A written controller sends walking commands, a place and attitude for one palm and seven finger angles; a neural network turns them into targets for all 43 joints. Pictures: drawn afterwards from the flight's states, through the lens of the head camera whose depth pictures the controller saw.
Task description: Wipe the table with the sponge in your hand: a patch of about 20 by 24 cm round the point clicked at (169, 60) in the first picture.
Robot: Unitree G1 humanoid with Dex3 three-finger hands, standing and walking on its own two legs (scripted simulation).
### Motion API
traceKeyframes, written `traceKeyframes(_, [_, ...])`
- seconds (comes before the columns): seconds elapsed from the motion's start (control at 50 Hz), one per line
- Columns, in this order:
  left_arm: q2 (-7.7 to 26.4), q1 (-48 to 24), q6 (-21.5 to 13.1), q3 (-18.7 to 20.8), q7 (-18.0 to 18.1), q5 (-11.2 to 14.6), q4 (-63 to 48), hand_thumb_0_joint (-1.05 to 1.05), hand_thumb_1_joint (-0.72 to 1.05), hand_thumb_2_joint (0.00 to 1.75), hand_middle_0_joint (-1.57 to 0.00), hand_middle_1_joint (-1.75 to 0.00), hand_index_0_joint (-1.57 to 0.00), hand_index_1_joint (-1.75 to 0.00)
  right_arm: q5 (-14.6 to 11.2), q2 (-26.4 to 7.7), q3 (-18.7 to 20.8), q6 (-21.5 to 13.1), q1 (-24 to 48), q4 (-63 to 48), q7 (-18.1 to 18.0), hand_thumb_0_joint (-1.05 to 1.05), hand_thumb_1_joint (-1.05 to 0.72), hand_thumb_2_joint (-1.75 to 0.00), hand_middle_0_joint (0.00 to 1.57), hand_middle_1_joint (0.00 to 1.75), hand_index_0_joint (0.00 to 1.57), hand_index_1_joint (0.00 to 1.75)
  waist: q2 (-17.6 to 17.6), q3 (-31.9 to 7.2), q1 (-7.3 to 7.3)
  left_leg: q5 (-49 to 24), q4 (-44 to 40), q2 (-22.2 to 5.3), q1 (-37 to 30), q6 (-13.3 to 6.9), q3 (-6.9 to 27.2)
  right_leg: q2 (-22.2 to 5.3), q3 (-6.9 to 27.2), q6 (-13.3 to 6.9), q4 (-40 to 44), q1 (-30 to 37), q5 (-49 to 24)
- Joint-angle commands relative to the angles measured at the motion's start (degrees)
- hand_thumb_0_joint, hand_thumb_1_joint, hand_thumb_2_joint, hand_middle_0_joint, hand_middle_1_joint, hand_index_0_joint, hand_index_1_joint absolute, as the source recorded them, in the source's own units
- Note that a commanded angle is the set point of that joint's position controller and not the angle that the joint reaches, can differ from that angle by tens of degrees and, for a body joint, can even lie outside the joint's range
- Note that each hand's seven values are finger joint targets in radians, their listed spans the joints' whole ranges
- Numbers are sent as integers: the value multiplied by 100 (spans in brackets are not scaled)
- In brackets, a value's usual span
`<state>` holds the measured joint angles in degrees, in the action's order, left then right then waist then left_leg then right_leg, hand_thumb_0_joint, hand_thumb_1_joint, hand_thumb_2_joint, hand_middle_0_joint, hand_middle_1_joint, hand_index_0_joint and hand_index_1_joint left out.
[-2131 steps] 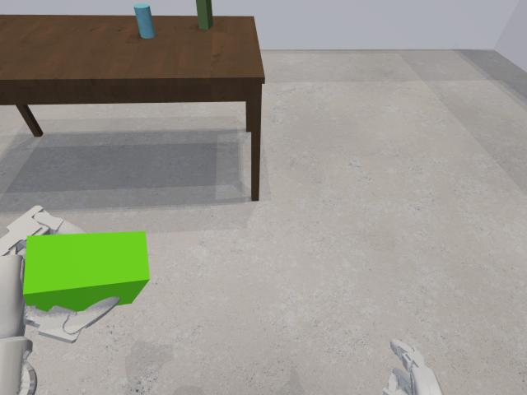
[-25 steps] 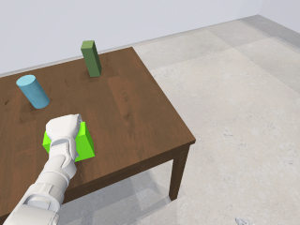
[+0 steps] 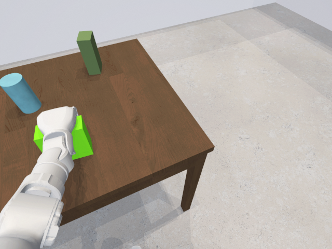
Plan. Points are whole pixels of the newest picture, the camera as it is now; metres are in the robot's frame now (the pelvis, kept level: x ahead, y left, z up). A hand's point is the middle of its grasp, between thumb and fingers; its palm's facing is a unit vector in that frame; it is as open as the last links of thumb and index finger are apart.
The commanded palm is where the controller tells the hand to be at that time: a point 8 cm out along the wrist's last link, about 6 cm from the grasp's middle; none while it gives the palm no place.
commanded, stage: wipe forward along the middle lane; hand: left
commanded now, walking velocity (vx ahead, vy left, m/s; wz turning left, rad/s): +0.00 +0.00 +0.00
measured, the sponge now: (68, 144) +0.40 +0.29 -0.02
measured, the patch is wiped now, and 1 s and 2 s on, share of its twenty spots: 1.00 1.00 1.00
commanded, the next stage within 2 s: slide back across to the first lane in 0.46 s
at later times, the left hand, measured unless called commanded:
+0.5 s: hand (61, 118) +0.46 +0.32 +0.02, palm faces -0.13 +0.00 -0.99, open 10.0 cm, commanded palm +0.46 +0.30 +0.06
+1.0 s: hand (51, 116) +0.47 +0.34 +0.03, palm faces -0.11 -0.03 -0.99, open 10.0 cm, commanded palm +0.44 +0.34 +0.08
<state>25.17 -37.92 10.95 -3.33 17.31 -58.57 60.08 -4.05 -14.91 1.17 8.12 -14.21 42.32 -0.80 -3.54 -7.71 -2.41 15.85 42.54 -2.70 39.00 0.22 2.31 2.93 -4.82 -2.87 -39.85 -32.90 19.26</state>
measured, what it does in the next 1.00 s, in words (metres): stands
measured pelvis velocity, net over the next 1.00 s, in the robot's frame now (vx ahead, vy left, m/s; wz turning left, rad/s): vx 0.03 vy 0.04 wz -0.03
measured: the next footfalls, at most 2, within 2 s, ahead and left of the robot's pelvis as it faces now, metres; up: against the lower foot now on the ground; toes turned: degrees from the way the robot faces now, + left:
none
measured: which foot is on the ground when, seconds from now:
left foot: down 0.00-1.00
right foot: down 0.00-1.00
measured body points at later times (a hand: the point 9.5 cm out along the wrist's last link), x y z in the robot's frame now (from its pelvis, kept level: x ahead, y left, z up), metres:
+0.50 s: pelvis +0.01 +0.03 +0.00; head +0.09 +0.04 +0.44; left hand +0.46 +0.31 +0.08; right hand +0.05 -0.24 -0.13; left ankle +0.05 +0.13 -0.71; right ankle +0.00 -0.09 -0.71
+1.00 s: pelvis +0.03 +0.04 +0.00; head +0.10 +0.05 +0.45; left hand +0.47 +0.34 +0.08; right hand +0.07 -0.23 -0.12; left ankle +0.05 +0.13 -0.71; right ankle +0.00 -0.09 -0.71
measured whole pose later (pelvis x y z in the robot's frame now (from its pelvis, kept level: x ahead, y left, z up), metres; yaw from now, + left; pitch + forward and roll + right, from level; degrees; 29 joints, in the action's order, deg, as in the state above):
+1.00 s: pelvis +0.03 +0.04 +0.00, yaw -2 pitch +15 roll -3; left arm 31.0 -42.0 9.6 2.5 15.4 -60.5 62.6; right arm -3.5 -14.7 0.9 8.2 -16.5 41.9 1.5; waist -2.6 -7.8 -4.7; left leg 18.4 42.6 -1.7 39.6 -2.1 0.0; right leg 1.9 -2.4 0.1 -36.5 -32.4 19.4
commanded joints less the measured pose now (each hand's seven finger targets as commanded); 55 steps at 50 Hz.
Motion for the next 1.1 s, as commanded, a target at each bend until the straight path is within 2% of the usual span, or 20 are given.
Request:
traceKeyframes(0.0, [1339,-1842,128,153,155,-186,-188,0,10,130,-120,-160,-120,-160,39,-850,270,-163,-73,-532,-33,0,-90,-90,20,30,20,30,432,-1091,-226,-130,-353,340,-692,-357,-209,-29,422,91,852,336,-715])
traceKeyframes(0.06, [1517,-2032,112,315,117,-95,-221,0,10,130,-120,-160,-120,-160,36,-851,264,-180,-100,-554,-21,0,-90,-90,20,30,20,30,379,-1361,-180,-239,-367,324,-723,-354,-179,-23,406,81,815,450,-819])
traceKeyframes(0.08, [1517,-2141,124,216,114,-146,-133,0,10,130,-120,-160,-120,-160,32,-873,256,-172,-152,-524,-34,0,-90,-90,20,30,20,30,369,-1300,-257,-191,-345,330,-717,-359,-173,-11,398,95,796,328,-732])
traceKeyframes(0.1, [1330,-2243,135,59,112,-158,-94,0,10,130,-120,-160,-120,-160,39,-861,261,-185,-184,-512,-30,0,-90,-90,20,30,20,30,349,-1221,-320,-145,-338,322,-725,-356,-184,-4,372,100,802,208,-666])
traceKeyframes(0.2, [1300,-2347,115,80,99,-165,56,0,10,130,-120,-160,-120,-160,74,-874,289,-213,-360,-446,4,0,-90,-90,20,30,20,30,302,-1548,-322,-476,-237,291,-865,-357,-154,33,320,77,675,162,-996])
traceKeyframes(0.26, [1517,-2385,114,283,66,-105,67,0,10,130,-120,-160,-120,-160,76,-889,274,-200,-364,-447,22,0,-90,-90,20,30,20,30,317,-1659,-279,-632,-241,273,-845,-351,-133,38,309,64,659,272,-1204])
traceKeyframes(0.32, [1529,-2559,137,177,58,-212,207,0,10,130,-120,-160,-120,-160,82,-925,280,-196,-462,-391,37,0,-90,-90,20,30,20,30,348,-1467,-390,-553,-205,263,-792,-358,-137,49,299,82,666,64,-1091])
traceKeyframes(0.46, [1812,-2951,109,328,23,-244,287,0,10,130,-120,-160,-120,-160,113,-941,270,-220,-607,-397,58,0,-90,-90,20,30,20,30,106,-1699,-384,-693,-184,242,-842,-345,-79,87,255,39,569,-41,-1066])
traceKeyframes(0.5, [1884,-3015,138,295,17,-293,475,0,10,130,-120,-160,-120,-160,123,-973,268,-216,-709,-346,65,0,-90,-90,20,30,20,30,178,-1621,-472,-604,-146,239,-803,-354,-84,103,253,66,581,-145,-963])
traceKeyframes(0.52, [2018,-3021,144,379,12,-344,510,0,10,130,-120,-160,-120,-160,128,-989,269,-214,-745,-347,69,0,-90,-90,20,30,20,30,151,-1674,-442,-646,-129,231,-783,-345,-64,107,238,53,542,-160,-973])
traceKeyframes(0.56, [1739,-2964,99,260,-55,-272,360,0,10,130,-120,-160,-120,-160,124,-933,286,-235,-725,-409,100,0,-90,-90,20,30,20,30,-70,-1864,-374,-873,-148,216,-1010,-332,-22,112,206,15,507,-146,-1083])
traceKeyframes(0.58, [1966,-2834,95,423,-60,-324,357,0,10,130,-120,-160,-120,-160,136,-967,295,-216,-780,-381,107,0,-90,-90,20,30,20,30,-71,-1977,-305,-962,-135,201,-1128,-331,-11,133,196,11,482,-115,-1103])
traceKeyframes(0.68, [2174,-2746,1,612,-62,-323,-223,0,10,130,-120,-160,-120,-160,114,-961,324,-185,-722,-471,123,0,-90,-90,20,30,20,30,-340,-2229,-158,-1257,-244,196,-1567,-310,68,155,145,-23,501,16,-1120])
traceKeyframes(0.7, [2002,-2695,13,493,-43,-301,-231,0,10,130,-120,-160,-120,-160,117,-942,328,-185,-687,-473,133,0,-90,-90,20,30,20,30,-313,-2107,-209,-1246,-263,188,-1619,-323,44,166,139,-12,563,-18,-1101])
traceKeyframes(0.78, [2375,-2385,60,816,14,-340,-200,0,10,130,-120,-160,-120,-160,108,-1003,327,-167,-626,-439,147,0,-90,-90,20,30,20,30,-147,-1948,-92,-1321,-369,201,-1596,-326,85,154,118,-32,604,163,-1155])
traceKeyframes(0.8, [2187,-2251,75,663,7,-330,-203,0,10,130,-120,-160,-120,-160,114,-981,314,-161,-586,-480,163,0,-90,-90,20,30,20,30,-236,-1909,-93,-1301,-385,224,-1591,-319,35,164,116,-28,631,190,-1169])
traceKeyframes(0.82, [2372,-2132,86,840,26,-350,-195,0,10,130,-120,-160,-120,-160,116,-998,326,-148,-571,-457,176,0,-90,-90,20,30,20,30,-168,-1917,-36,-1346,-386,220,-1582,-323,24,150,121,-35,643,274,-1244])
traceKeyframes(0.94, [2521,-1917,100,869,-86,-366,-265,0,10,130,-120,-160,-120,-160,86,-1020,303,-99,-448,-544,178,0,-90,-90,20,30,20,30,-45,-1760,-7,-1362,-482,272,-1563,-341,-21,130,152,-28,737,572,-1424])
traceKeyframes(1.06, [2395,-1717,-177,814,-349,-356,-665,0,10,130,-120,-160,-120,-160,70,-1007,338,-80,-378,-622,147,0,-90,-90,20,30,20,30,-148,-1808,-6,-1933,-456,253,-1896,-356,4,103,168,-64,745,696,-1924])
traceKeyframes(1.08, [2548,-1538,-224,937,-362,-360,-672,0,10,130,-120,-160,-120,-160,84,-1045,356,-57,-435,-611,137,0,-90,-90,20,30,20,30,-120,-1807,23,-1926,-433,277,-1935,-362,-3,117,173,-54,766,727,-1936])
